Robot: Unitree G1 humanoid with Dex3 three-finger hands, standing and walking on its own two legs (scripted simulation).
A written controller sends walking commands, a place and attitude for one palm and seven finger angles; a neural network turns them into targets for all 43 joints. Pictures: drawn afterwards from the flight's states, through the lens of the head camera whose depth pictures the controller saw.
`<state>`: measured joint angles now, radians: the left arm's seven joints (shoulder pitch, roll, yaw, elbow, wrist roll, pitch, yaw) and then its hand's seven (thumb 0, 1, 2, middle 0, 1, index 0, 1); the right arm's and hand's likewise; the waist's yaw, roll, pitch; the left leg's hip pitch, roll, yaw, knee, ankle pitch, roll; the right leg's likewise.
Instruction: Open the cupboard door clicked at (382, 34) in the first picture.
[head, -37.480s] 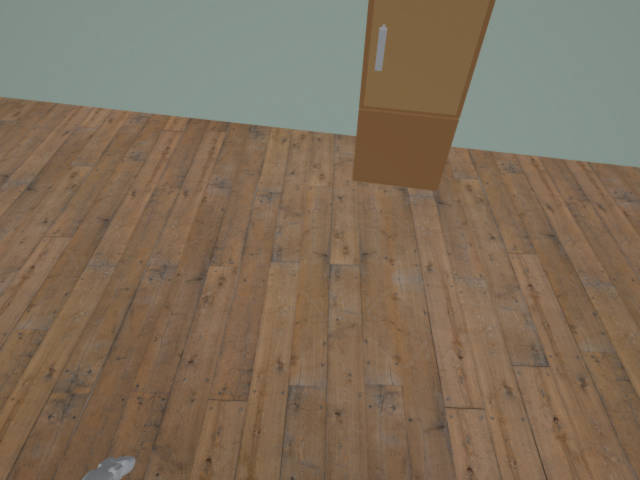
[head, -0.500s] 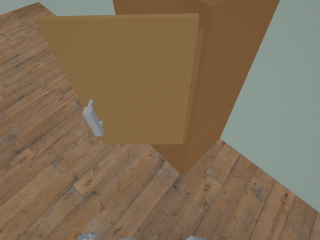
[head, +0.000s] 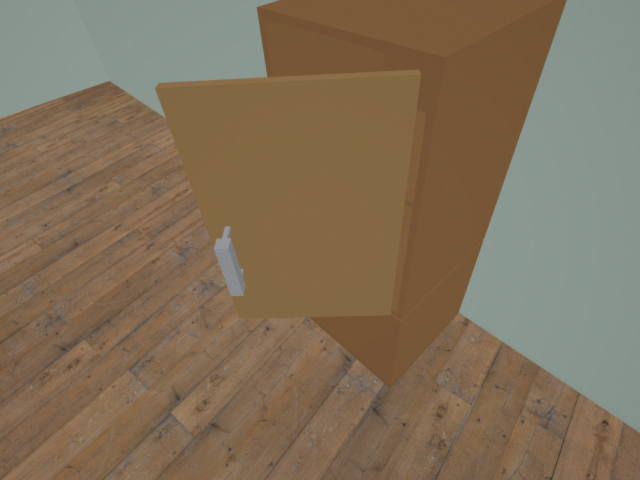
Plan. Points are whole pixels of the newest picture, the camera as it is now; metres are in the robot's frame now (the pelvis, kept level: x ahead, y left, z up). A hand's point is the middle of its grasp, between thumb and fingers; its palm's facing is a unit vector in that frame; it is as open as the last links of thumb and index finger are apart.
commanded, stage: come to a stop and stand still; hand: left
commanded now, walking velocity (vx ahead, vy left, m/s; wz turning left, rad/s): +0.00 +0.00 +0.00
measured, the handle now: (232, 260) +0.53 +0.23 -0.09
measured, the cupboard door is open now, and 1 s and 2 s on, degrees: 46 46 46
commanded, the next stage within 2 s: look again from close up in 0.12 s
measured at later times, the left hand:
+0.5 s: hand out of the picture +0.07 +0.18 -0.16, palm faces +0.00 -0.97 -0.23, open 7.3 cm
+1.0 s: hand out of the picture +0.10 +0.17 -0.16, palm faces +0.02 -0.97 -0.22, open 7.4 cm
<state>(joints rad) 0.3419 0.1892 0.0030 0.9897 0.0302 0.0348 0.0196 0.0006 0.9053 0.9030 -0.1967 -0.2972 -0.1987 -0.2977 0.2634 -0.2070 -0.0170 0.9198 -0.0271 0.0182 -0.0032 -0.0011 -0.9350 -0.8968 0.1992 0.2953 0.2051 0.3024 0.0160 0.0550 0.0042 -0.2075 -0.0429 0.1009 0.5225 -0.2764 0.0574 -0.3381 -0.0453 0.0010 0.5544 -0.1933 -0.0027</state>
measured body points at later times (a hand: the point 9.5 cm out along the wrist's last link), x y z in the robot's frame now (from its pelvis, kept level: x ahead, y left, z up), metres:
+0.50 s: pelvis +0.04 -0.01 +0.01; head +0.05 -0.02 +0.46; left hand +0.07 +0.23 -0.14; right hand +0.03 -0.23 -0.16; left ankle +0.01 +0.08 -0.73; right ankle +0.08 -0.12 -0.73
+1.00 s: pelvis +0.07 -0.02 +0.01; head +0.09 -0.02 +0.46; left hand +0.10 +0.22 -0.14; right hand +0.09 -0.25 -0.15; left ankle +0.01 +0.08 -0.73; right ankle +0.08 -0.12 -0.73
